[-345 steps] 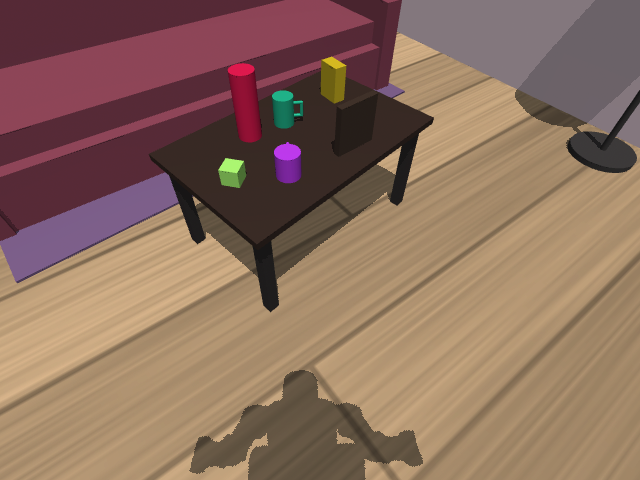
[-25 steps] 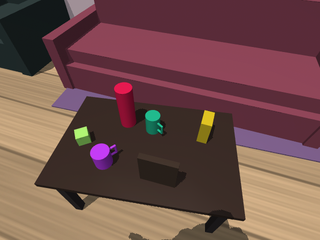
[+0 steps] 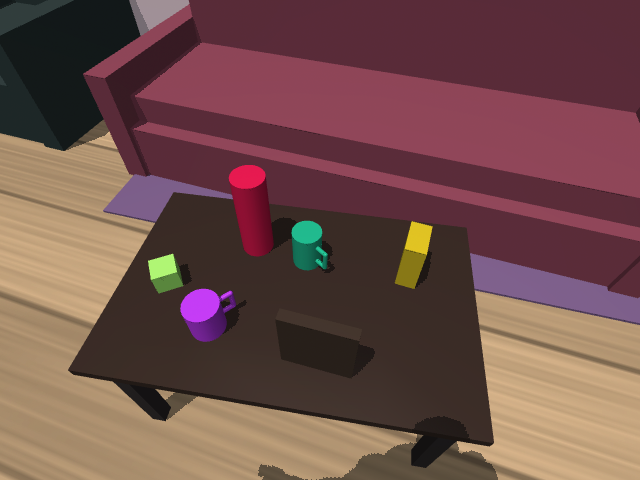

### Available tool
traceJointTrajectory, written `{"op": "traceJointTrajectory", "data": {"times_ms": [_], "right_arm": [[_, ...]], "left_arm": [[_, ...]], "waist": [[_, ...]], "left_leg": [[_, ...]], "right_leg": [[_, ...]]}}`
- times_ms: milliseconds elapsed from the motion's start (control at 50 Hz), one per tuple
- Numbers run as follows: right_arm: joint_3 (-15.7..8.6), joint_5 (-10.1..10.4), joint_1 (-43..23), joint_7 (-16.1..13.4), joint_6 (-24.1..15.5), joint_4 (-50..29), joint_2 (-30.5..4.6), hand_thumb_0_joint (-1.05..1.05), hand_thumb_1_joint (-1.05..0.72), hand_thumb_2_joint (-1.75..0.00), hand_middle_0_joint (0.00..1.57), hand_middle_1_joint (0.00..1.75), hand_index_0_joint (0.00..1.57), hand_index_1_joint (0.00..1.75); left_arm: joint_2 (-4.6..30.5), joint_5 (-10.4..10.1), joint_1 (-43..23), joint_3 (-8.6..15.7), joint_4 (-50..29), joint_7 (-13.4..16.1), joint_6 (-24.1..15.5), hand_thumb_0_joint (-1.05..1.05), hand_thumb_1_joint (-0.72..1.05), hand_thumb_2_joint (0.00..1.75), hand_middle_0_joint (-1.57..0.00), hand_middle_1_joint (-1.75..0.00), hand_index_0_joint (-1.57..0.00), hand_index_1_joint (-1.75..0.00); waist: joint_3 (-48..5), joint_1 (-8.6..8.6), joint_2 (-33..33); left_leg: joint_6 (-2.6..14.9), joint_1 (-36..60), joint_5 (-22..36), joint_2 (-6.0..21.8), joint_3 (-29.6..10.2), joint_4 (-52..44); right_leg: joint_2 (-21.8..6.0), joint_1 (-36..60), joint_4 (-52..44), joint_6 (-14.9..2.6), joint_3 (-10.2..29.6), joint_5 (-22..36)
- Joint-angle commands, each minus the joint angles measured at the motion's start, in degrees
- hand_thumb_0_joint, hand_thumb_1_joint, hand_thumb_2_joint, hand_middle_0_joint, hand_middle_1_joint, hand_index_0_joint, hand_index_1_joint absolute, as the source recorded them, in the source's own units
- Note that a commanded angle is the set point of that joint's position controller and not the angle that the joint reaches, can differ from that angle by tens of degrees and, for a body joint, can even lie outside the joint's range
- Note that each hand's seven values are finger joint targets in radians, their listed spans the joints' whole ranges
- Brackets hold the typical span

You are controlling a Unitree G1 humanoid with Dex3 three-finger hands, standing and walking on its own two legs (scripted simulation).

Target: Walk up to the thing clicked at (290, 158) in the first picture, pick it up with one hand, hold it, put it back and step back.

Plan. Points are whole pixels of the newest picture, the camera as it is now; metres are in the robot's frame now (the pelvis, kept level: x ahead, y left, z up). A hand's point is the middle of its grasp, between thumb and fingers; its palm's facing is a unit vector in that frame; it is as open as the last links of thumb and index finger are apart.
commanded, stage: stand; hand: left
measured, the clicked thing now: (211, 311) +0.50 +0.23 -0.29
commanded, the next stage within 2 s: go down in 0.70 s
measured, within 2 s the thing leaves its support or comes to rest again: neither
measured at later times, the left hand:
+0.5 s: hand out of the picture +0.08 +0.25 -0.15, palm faces -0.03 -0.94 -0.35, open 7.4 cm
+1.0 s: hand out of the picture +0.15 +0.25 -0.15, palm faces +0.03 -0.94 -0.33, open 10.1 cm
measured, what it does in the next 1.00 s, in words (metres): stands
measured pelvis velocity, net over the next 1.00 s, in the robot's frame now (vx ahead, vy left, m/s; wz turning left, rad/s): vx -0.02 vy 0.01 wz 0.00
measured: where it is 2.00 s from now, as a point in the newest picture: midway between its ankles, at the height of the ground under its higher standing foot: outside the picture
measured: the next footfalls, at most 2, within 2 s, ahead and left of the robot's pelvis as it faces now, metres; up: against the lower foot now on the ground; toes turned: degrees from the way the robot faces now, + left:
none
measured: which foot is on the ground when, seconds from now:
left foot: down 0.00-1.00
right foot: down 0.00-1.00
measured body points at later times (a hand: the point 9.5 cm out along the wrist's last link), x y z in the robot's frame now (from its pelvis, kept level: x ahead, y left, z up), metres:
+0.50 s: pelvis +0.00 +0.00 +0.00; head +0.01 +0.00 +0.45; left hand +0.08 +0.30 -0.13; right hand +0.07 -0.30 -0.14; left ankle -0.02 +0.15 -0.75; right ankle +0.02 -0.13 -0.75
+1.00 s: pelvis -0.02 +0.01 -0.01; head +0.03 +0.00 +0.43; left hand +0.14 +0.29 -0.13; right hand +0.14 -0.28 -0.13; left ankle -0.02 +0.15 -0.75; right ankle +0.02 -0.13 -0.75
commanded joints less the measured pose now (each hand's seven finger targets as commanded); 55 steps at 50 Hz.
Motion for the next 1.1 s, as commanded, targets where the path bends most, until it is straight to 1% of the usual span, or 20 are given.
{"op": "traceJointTrajectory", "data": {"times_ms": [0, 360, 480, 760, 780, 800, 820, 840, 860, 880, 900, 920, 940, 960, 980, 1000, 1020, 1040, 1060, 1080], "right_arm": [[-2.16, 0.07, -1.38, -1.14, -1.21, -3.34, -12.25, 0.00, -0.90, -0.90, 0.20, 0.30, 0.20, 0.30], [-2.33, -0.01, -1.48, -1.07, -1.32, -3.92, -12.24, 0.00, -0.90, -0.90, 0.20, 0.30, 0.20, 0.30], [-2.29, 0.09, -1.26, -1.08, -1.17, -3.90, -12.17, 0.00, -0.90, -0.90, 0.20, 0.30, 0.20, 0.30], [-2.29, 0.08, -1.11, -1.08, -1.15, -3.95, -12.19, 0.00, -0.90, -0.90, 0.20, 0.30, 0.20, 0.30], [-2.39, 0.05, -1.17, -1.07, -1.19, -4.08, -12.34, 0.00, -0.82, -0.82, 0.12, 0.22, 0.12, 0.22], [-0.69, 5.71, -21.27, -1.99, -8.08, -24.19, -1.66, 0.00, -0.74, -0.74, 0.05, 0.14, 0.05, 0.14], [-0.90, 5.35, -18.69, -2.64, -9.48, -27.03, -5.02, 0.00, -0.66, -0.66, 0.05, 0.06, 0.05, 0.06], [-3.87, 5.14, -13.31, -3.65, -8.62, -18.30, -9.87, 0.00, -0.58, -0.58, 0.05, 0.05, 0.05, 0.05], [-5.15, 5.08, -10.39, -3.72, -7.37, -14.42, -9.77, 0.00, -0.50, -0.50, 0.05, 0.05, 0.05, 0.05], [-6.32, 5.17, -11.11, -3.85, -7.39, -15.59, -9.95, 0.00, -0.42, -0.42, 0.05, 0.05, 0.05, 0.05], [-7.43, 4.86, -12.51, -4.37, -8.47, -18.35, -11.34, 0.00, -0.34, -0.34, 0.05, 0.05, 0.05, 0.05], [-7.78, 4.50, -13.10, -4.43, -9.22, -21.15, -11.04, 0.00, -0.26, -0.26, 0.05, 0.05, 0.05, 0.05], [-8.40, 4.12, -7.04, -4.25, -8.79, -19.40, -10.31, 0.00, -0.18, -0.21, 0.05, 0.05, 0.05, 0.05], [-10.28, 3.16, 0.42, -3.78, -7.81, -16.01, -9.53, 0.00, -0.10, -0.20, 0.05, 0.05, 0.05, 0.05], [-10.82, 2.68, 3.96, -3.02, -7.53, -17.09, -8.13, 0.00, -0.06, -0.19, 0.05, 0.05, 0.05, 0.05], [-11.39, 2.61, 2.97, -2.83, -7.80, -21.35, -9.48, 0.00, -0.03, -0.18, 0.05, 0.05, 0.05, 0.05], [-12.10, 3.01, 0.12, -3.01, -8.03, -28.21, -10.68, 0.00, -0.01, -0.18, 0.05, 0.05, 0.05, 0.05], [-11.85, 3.53, 0.85, -2.97, -7.41, -28.75, -9.50, 0.00, 0.05, -0.16, 0.05, 0.05, 0.05, 0.05], [-9.62, 3.78, 1.71, -2.48, -6.59, -26.48, -5.97, 0.00, 0.11, -0.15, 0.05, 0.05, 0.05, 0.05], [-8.58, 3.76, 0.71, -2.05, -6.08, -25.46, -4.67, 0.00, 0.17, -0.13, 0.05, 0.05, 0.05, 0.05]], "left_arm": [[12.72, 0.14, -2.24, 2.54, -3.45, 1.09, -1.33, 0.00, 0.90, 0.90, -0.20, -0.30, -0.20, -0.30], [12.94, 0.22, -2.02, 2.77, -3.78, 1.06, -1.39, 0.00, 0.90, 0.90, -0.20, -0.30, -0.20, -0.30], [12.80, 0.18, -1.74, 2.71, -3.71, 1.08, -1.30, 0.00, 0.90, 0.90, -0.20, -0.30, -0.20, -0.30], [12.99, 0.16, -1.63, 2.76, -3.73, 1.15, -1.46, 0.00, 0.90, 0.90, -0.20, -0.30, -0.20, -0.30], [12.89, 0.28, -1.10, 2.76, -3.73, 1.17, -1.51, 0.00, 0.82, 0.82, -0.12, -0.28, -0.17, -0.22], [0.86, -3.96, -21.21, 1.02, -23.83, 1.48, -5.65, 0.00, 0.74, 0.74, -0.04, -0.20, -0.09, -0.14], [6.70, -3.96, -21.20, 2.70, -26.14, 2.50, -5.41, 0.00, 0.66, 0.66, -0.03, -0.12, -0.01, -0.06], [12.26, -3.49, -12.66, 5.61, -15.63, 3.34, -2.61, 0.00, 0.58, 0.58, -0.03, -0.04, 0.00, -0.07], [12.45, -3.36, -7.23, 6.51, -11.39, 3.02, -0.40, 0.00, 0.50, 0.50, -0.03, -0.03, 0.00, -0.08], [11.37, -2.79, -5.82, 6.47, -11.46, 2.55, 1.16, 0.00, 0.42, 0.42, -0.03, -0.03, 0.00, -0.08], [13.68, -2.48, -10.28, 7.40, -14.21, 2.90, 1.09, 0.00, 0.34, 0.34, -0.04, -0.03, -0.01, -0.06], [13.60, -1.88, -13.31, 7.25, -17.59, 2.88, 1.12, 0.00, 0.26, 0.27, -0.03, -0.02, -0.01, -0.06], [13.87, -1.06, -9.48, 8.30, -16.36, 2.55, 2.52, 0.00, 0.18, 0.25, -0.05, -0.04, -0.02, -0.07], [12.88, 0.32, -3.01, 9.74, -12.19, 1.88, 4.54, 0.00, 0.11, 0.24, -0.05, -0.04, -0.03, -0.07], [10.12, 0.84, 0.99, 9.60, -11.43, 0.88, 6.28, 0.00, 0.06, 0.21, -0.06, -0.04, -0.04, -0.06], [9.79, 0.74, -0.76, 9.07, -15.49, 0.43, 7.30, 0.00, -0.01, 0.17, -0.06, -0.05, -0.06, -0.06], [11.51, 0.65, -4.01, 9.80, -23.37, 0.48, 8.50, 0.00, -0.03, 0.14, -0.07, -0.04, -0.07, -0.05], [12.83, 0.53, -4.62, 10.41, -27.30, 0.38, 10.29, 0.00, -0.07, 0.12, -0.07, -0.04, -0.07, -0.04], [10.65, 0.37, -1.93, 9.62, -25.22, -0.04, 12.30, 0.00, -0.13, 0.11, -0.07, -0.05, -0.07, -0.05], [8.27, 0.38, -2.36, 8.19, -23.45, -0.70, 13.80, 0.00, -0.18, 0.10, -0.06, -0.04, -0.07, -0.04]], "waist": [[-4.26, 0.19, -0.67], [-4.59, 0.19, -0.78], [-4.27, 0.30, -0.42], [-4.30, 0.22, -0.25], [-4.67, 0.38, -0.34], [-6.06, -1.78, 1.49], [-5.94, -1.33, -0.64], [-2.47, -1.06, 0.45], [-0.85, 0.30, 2.44], [-4.27, 0.12, -0.41], [-10.03, 0.27, -1.29], [-15.48, -0.04, -1.22], [-16.70, 0.06, 0.11], [-13.43, -0.06, 0.90], [-13.78, -0.26, -0.16], [-17.20, -1.04, -2.05], [-22.38, -1.07, -2.04], [-21.32, -0.77, -0.08], [-14.89, -0.20, 0.10], [-11.37, -0.62, -1.65]], "left_leg": [[2.72, -0.79, 8.30, 5.19, -3.46, -2.39], [2.93, -1.12, 7.27, 5.18, -3.17, -2.63], [2.79, -1.21, 6.33, 5.12, -3.30, -2.79], [3.05, -1.03, 7.72, 5.13, -3.21, -2.56], [3.07, -0.31, 8.19, 5.24, -3.19, -2.44], [2.72, -9.47, 4.70, -3.65, 2.92, 4.98], [3.00, -8.25, 1.00, -3.41, 2.92, 4.39], [2.75, -9.84, -3.30, -3.60, 3.19, 3.68], [2.23, -11.70, -2.60, -3.37, 3.36, 5.44], [2.36, -12.37, 0.21, -2.88, 2.76, 7.44], [2.51, -12.44, 2.27, -2.85, 2.24, 8.91], [2.76, -12.16, 4.29, -3.07, 1.94, 10.16], [2.73, -13.01, 5.83, -3.32, 1.79, 11.46], [2.82, -15.96, 5.65, -3.51, 1.77, 12.45], [2.92, -16.24, 5.26, -3.87, 1.97, 12.90], [3.08, -14.36, 5.35, -4.01, 2.03, 12.66], [3.08, -11.72, 6.32, -4.21, 2.13, 11.61], [3.00, -11.63, 6.79, -4.43, 2.31, 10.91], [2.82, -14.07, 4.97, -4.38, 2.16, 10.54], [2.93, -16.30, 2.74, -4.31, 2.03, 11.17]], "right_leg": [[-6.20, 2.35, -2.41, -1.60, 4.66, 9.22], [-6.33, 2.92, -2.54, -1.86, 5.07, 9.27], [-6.21, 2.67, -2.68, -1.95, 4.95, 7.50], [-6.23, 3.06, -2.39, -1.89, 4.91, 10.17], [-6.22, 2.75, -2.28, -1.87, 4.80, 10.19], [-0.14, -3.82, 1.86, -0.59, -0.59, 4.18], [-0.40, -2.45, 0.61, -0.22, -0.35, -0.14], [-0.14, -4.25, 0.51, -0.69, -0.78, -5.10], [0.39, -5.51, 2.17, -1.09, -1.05, -4.69], [1.11, -5.44, 4.07, -1.13, -1.19, -1.72], [0.88, -3.44, 5.62, -0.81, -0.99, 1.38], [0.81, -2.05, 7.59, -0.65, -0.97, 3.95], [1.14, -2.97, 9.17, -0.74, -1.21, 5.66], [1.28, -6.32, 10.19, -1.03, -1.32, 5.50], [1.38, -6.46, 10.55, -1.05, -1.49, 5.12], [1.49, -5.13, 10.06, -0.76, -1.50, 5.32], [1.27, -2.57, 9.20, -0.56, -1.38, 6.39], [1.01, -3.38, 8.52, -0.56, -1.44, 6.64], [1.07, -6.76, 8.19, -0.70, -1.83, 3.97], [1.23, -10.06, 8.45, -0.72, -2.02, 1.41]]}}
